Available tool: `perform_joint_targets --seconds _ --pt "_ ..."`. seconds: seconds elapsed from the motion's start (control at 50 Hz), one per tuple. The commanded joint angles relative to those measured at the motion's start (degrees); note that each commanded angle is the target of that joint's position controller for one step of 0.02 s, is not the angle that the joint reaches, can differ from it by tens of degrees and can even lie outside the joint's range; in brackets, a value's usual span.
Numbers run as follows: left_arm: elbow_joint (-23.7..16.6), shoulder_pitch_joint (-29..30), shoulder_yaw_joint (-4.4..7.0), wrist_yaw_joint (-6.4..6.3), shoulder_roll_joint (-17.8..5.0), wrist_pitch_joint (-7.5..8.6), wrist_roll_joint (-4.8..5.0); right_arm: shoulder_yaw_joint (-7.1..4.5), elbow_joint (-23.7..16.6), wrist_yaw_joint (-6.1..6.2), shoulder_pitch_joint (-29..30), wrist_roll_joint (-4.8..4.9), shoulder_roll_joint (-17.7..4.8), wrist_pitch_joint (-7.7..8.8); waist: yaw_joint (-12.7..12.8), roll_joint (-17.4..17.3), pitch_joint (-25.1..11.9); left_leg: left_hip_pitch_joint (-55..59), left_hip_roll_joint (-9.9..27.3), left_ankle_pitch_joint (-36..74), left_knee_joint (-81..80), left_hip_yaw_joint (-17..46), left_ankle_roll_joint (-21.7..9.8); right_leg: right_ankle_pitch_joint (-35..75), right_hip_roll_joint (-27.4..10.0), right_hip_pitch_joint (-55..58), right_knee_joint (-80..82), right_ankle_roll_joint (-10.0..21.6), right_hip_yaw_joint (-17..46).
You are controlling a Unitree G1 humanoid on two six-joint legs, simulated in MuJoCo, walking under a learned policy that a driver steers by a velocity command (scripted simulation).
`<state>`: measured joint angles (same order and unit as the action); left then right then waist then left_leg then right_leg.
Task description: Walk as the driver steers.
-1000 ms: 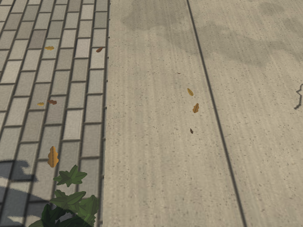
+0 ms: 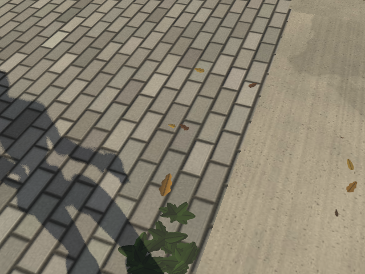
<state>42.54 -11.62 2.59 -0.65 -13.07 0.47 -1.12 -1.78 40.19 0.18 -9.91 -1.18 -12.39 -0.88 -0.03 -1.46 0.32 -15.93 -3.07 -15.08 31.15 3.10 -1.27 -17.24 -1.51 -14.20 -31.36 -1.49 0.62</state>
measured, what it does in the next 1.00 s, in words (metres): stands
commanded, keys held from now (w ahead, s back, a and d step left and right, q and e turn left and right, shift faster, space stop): no key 1.00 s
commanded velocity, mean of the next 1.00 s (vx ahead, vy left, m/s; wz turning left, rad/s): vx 0.00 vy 0.00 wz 0.02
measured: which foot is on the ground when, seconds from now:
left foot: down 0.00-1.00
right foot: down 0.00-1.00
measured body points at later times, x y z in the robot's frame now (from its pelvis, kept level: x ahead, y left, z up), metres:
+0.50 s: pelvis +0.00 -0.02 +0.00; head +0.01 -0.02 +0.45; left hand +0.11 +0.23 -0.12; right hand +0.11 -0.27 -0.13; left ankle +0.01 +0.11 -0.73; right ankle -0.01 -0.13 -0.73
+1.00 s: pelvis +0.00 -0.03 +0.00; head +0.01 -0.03 +0.45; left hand +0.06 +0.22 -0.14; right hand +0.06 -0.28 -0.14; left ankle +0.01 +0.11 -0.73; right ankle -0.01 -0.14 -0.73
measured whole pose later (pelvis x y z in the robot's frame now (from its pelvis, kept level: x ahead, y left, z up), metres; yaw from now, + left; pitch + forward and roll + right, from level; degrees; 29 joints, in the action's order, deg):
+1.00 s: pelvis +0.00 -0.03 +0.00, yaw +0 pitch -2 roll +0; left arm 56.2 -13.6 1.4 -1.7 -11.5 1.2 -0.2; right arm -3.4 58.1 3.0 -12.3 -0.1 -11.5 -0.9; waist 0.0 -0.3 2.4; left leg -11.8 -0.3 -14.4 28.0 4.3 1.4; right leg -16.3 1.2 -10.3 -28.3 1.2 -0.3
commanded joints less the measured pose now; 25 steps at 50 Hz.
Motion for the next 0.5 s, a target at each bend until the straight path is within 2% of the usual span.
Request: perform_joint_targets --seconds 0.02,0.08,0.2,0.5 --pt "-3.68 1.69 1.17 -0.32 -6.08 1.67 0.02 -2.18 -4.02 0.37 2.09 0.17 -6.12 0.36 -0.24 5.56 -1.34 1.47 3.84 3.79 -3.90 4.29 -1.51 4.59 -3.21 -1.35 6.28 2.10 3.69" --pt "-3.64 1.10 0.96 -0.74 -5.86 1.48 0.15 -2.17 -3.05 0.40 1.34 0.31 -5.18 0.59 0.09 3.30 -1.25 1.02 3.88 4.33 -3.97 4.28 -1.27 4.71 -2.76 -0.61 5.54 2.23 3.39" --pt "-3.22 0.65 0.63 -0.86 -5.23 1.38 0.29 -2.42 -1.25 0.80 -0.06 0.44 -4.89 0.84 0.18 0.90 -1.25 1.76 4.08 6.36 -3.76 4.27 -0.47 5.62 -2.04 -0.25 4.97 2.55 3.02" --pt "1.15 -0.86 0.37 -0.83 -4.08 1.51 0.60 -2.67 3.75 2.04 -1.68 0.76 -4.71 0.68 -0.06 1.40 -0.33 4.21 4.35 9.36 -3.67 3.90 0.20 6.55 -0.91 -0.64 5.96 2.64 2.30"
Velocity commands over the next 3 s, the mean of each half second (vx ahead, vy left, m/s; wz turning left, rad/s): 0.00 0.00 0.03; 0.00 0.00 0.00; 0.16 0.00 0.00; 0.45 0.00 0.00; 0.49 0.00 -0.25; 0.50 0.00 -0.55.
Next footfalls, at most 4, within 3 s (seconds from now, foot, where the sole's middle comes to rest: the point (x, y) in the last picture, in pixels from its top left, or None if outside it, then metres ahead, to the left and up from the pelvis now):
1.46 left None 0.09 0.11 -0.77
1.92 right None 0.46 -0.12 -0.77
2.44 left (172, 213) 0.76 0.10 -0.77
2.98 right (250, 177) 0.94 -0.24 -0.77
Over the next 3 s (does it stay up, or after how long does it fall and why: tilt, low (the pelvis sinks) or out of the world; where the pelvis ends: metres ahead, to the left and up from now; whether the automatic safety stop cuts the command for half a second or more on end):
stays up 0.84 -0.10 -0.02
